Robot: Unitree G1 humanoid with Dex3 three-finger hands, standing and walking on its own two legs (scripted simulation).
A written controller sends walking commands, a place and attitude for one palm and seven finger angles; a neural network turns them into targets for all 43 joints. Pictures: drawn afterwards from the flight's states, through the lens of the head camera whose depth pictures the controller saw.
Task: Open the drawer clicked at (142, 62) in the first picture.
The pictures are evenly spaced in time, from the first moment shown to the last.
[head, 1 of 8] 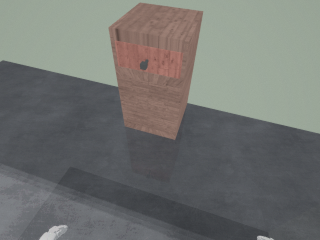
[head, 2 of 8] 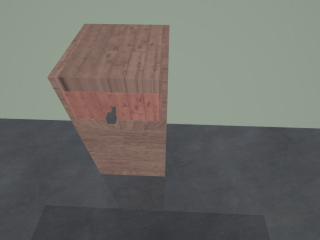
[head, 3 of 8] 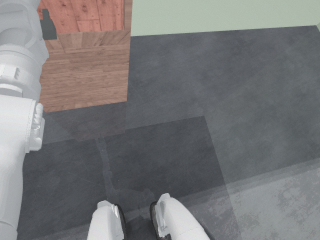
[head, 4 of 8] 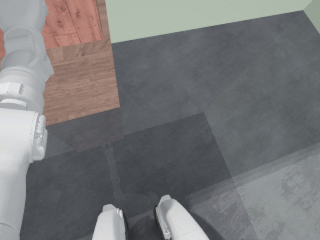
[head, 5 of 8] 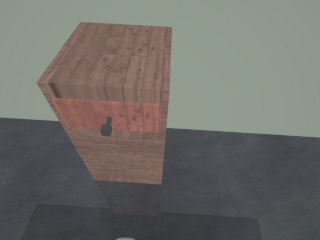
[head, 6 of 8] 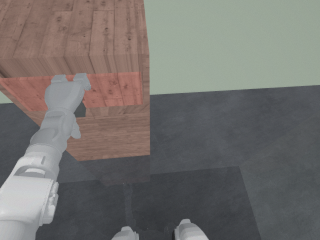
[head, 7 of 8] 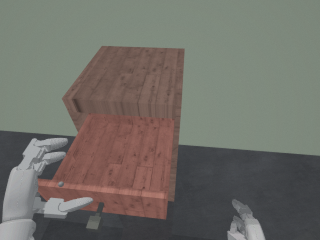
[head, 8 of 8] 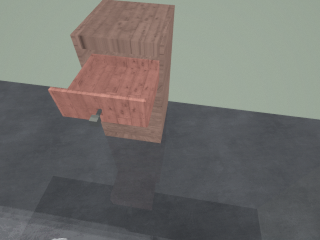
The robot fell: no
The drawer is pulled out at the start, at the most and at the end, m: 0.00 0.30 0.30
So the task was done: yes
